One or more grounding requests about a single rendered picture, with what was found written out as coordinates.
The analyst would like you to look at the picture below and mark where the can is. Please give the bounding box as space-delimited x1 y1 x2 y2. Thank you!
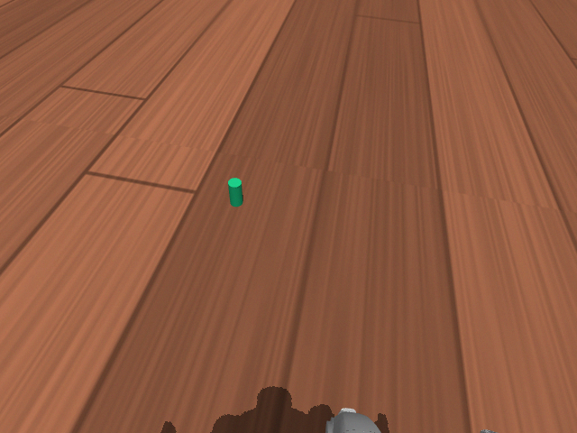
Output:
228 178 243 207

